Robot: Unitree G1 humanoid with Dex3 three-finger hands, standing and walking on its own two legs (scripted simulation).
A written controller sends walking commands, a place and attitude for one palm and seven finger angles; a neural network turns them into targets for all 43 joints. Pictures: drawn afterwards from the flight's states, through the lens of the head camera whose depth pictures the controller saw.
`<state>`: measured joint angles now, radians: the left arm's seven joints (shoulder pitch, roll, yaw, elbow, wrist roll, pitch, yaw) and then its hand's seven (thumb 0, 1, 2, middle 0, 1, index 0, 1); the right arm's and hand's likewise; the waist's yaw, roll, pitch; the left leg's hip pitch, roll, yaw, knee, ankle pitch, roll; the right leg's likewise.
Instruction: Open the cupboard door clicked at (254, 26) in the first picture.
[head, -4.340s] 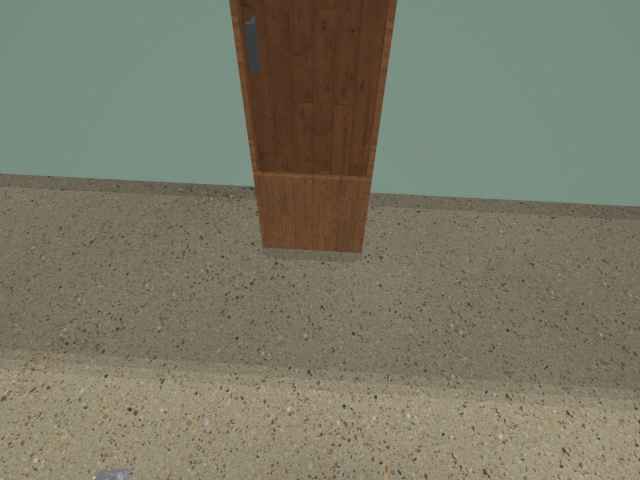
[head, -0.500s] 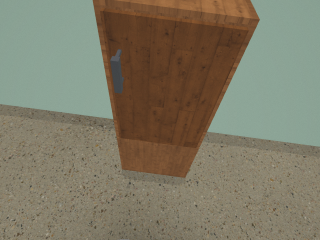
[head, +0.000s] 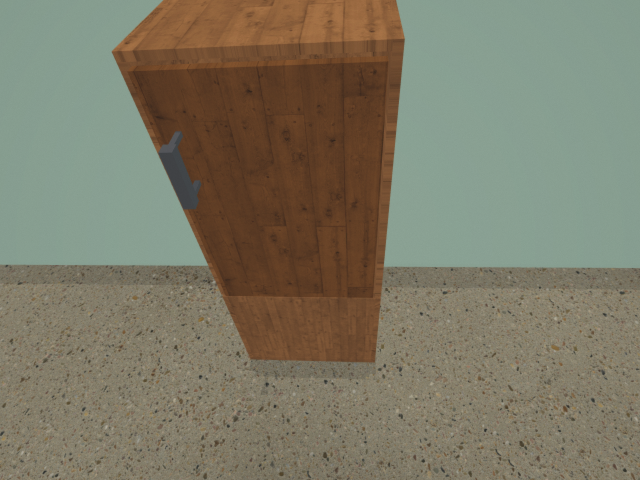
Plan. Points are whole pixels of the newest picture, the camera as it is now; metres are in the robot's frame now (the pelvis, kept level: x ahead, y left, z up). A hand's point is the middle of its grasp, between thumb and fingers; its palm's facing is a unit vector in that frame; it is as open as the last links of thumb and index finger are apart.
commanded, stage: come to a stop and stand still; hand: left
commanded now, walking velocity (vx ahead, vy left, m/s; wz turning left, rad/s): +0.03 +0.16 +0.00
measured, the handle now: (183, 170) +0.57 +0.27 +0.08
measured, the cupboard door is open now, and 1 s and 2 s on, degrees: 0 0 0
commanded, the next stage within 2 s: look again from close up in 0.72 s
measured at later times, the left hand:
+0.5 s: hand out of the picture +0.00 +0.23 -0.19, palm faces +0.09 -0.98 -0.19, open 7.3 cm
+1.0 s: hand out of the picture +0.00 +0.23 -0.18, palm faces +0.02 -0.98 -0.21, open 7.3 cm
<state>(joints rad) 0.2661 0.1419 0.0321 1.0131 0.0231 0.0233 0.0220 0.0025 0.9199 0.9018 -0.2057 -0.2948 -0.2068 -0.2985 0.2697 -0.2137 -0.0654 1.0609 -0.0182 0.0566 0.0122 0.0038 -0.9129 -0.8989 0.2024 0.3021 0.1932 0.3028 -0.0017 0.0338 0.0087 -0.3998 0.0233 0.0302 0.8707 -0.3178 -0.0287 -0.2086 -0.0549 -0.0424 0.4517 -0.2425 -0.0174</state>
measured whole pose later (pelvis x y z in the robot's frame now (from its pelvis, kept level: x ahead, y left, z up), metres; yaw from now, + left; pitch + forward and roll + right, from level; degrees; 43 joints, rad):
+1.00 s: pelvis +0.00 +0.06 -0.01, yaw +2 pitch -1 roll +0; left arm 0.25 0.15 -0.01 1.11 0.01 -0.01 0.03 0.00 0.91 0.90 -0.20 -0.29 -0.20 -0.30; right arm 0.31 -0.16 0.01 1.08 -0.01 -0.03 -0.02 0.00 -0.91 -0.90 0.20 0.30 0.19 0.30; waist -0.01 0.02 0.06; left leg -0.18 0.00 0.07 0.51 -0.31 0.02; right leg -0.22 -0.06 -0.06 0.51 -0.28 0.02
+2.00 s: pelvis -0.01 +0.03 -0.01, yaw +2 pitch -1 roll -1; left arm 0.27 0.15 -0.01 1.09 0.02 -0.03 0.04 0.00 0.91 0.90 -0.20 -0.29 -0.20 -0.30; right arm 0.26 -0.18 -0.01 1.07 -0.01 0.00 -0.02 0.01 -0.92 -0.90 0.20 0.30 0.19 0.30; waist -0.01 0.04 0.05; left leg -0.22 0.06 0.03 0.55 -0.31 -0.01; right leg -0.23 0.01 -0.10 0.50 -0.27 -0.03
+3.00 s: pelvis +0.01 +0.03 -0.01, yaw +2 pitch +0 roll +1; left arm 0.27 0.15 0.00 1.11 0.01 -0.01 0.02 0.00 0.91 0.90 -0.20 -0.29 -0.20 -0.30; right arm 0.26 -0.15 0.01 1.13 -0.01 -0.03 -0.03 0.01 -0.92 -0.90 0.20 0.30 0.19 0.30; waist 0.01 -0.01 0.04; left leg -0.15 0.02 0.04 0.46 -0.30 -0.01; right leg -0.19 -0.03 -0.09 0.50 -0.30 -0.01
